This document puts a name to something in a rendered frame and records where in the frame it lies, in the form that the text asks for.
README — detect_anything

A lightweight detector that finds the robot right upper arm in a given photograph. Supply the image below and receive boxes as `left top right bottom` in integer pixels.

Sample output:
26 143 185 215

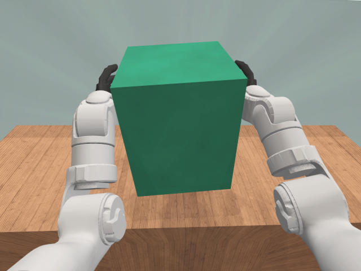
274 174 361 271

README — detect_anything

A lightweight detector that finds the left robot hand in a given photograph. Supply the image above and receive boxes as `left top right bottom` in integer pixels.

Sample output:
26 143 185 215
96 64 118 93

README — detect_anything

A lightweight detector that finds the pedestal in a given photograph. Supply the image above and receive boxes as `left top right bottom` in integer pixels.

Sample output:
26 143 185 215
0 125 361 271

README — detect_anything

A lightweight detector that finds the right robot forearm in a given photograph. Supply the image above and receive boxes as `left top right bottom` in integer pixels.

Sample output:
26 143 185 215
242 85 349 218

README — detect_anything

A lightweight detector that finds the left robot forearm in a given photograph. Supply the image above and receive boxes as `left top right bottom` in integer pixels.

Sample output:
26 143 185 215
58 90 117 235

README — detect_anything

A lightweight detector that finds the robot left upper arm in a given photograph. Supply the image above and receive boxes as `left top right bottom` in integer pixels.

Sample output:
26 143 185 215
7 193 126 271

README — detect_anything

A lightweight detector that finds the carton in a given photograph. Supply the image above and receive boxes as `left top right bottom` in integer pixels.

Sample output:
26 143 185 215
110 41 248 196

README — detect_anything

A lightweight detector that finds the right robot hand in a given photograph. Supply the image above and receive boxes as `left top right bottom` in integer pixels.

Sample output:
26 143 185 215
235 60 257 86

